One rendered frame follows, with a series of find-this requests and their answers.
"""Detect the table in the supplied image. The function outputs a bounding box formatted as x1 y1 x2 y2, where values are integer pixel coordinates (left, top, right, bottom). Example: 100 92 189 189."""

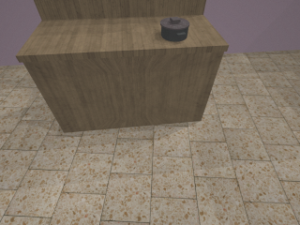
16 0 230 133

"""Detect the knob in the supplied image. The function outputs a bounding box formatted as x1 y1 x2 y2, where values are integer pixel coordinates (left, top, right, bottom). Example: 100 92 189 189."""
170 17 181 23

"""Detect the lid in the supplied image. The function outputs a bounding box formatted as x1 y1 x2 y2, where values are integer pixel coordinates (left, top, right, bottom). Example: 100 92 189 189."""
160 17 190 31

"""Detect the pot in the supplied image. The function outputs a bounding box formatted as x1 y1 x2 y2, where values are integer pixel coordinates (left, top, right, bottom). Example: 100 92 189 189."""
161 26 188 42

